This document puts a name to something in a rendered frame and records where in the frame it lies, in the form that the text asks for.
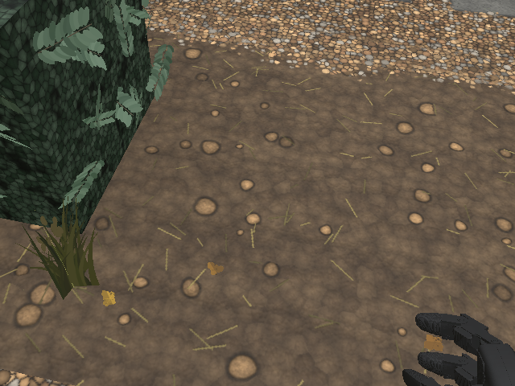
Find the robot right hand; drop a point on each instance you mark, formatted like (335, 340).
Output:
(495, 365)

